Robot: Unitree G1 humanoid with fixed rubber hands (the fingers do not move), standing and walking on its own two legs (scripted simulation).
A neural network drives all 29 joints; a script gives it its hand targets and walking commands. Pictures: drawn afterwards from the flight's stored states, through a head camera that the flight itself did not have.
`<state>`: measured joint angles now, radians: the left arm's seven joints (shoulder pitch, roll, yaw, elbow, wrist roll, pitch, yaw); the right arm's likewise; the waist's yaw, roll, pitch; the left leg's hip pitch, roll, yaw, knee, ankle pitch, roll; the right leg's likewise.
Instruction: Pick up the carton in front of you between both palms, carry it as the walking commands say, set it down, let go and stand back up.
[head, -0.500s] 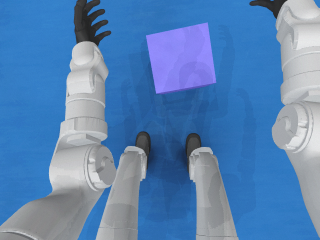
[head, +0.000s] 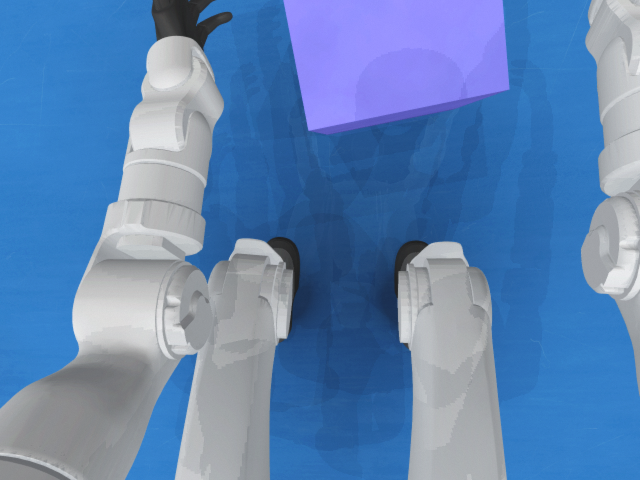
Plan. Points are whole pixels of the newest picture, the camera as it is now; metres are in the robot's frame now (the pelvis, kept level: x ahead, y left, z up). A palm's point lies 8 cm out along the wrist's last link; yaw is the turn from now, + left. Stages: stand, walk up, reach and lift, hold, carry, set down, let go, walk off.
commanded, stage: reach and lift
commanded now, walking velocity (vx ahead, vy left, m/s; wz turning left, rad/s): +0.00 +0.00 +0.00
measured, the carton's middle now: (384, 39) +0.54 -0.07 -0.33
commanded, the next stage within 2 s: none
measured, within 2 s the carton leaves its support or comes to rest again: leaves its support in 1.16 s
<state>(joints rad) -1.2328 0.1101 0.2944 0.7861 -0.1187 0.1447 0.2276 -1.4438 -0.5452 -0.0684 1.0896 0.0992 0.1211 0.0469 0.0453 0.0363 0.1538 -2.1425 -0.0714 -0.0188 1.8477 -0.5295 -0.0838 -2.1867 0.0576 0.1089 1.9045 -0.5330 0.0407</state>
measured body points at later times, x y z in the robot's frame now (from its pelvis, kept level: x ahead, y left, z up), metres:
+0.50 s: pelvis -0.01 -0.01 -0.08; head +0.37 -0.05 +0.14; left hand +0.55 +0.13 -0.27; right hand +0.58 -0.23 -0.27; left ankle +0.11 +0.13 -0.42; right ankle +0.09 -0.12 -0.42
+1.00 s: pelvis -0.01 -0.01 -0.08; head +0.36 -0.06 +0.15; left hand +0.55 +0.09 -0.26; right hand +0.57 -0.21 -0.26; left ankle +0.11 +0.13 -0.42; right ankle +0.09 -0.12 -0.42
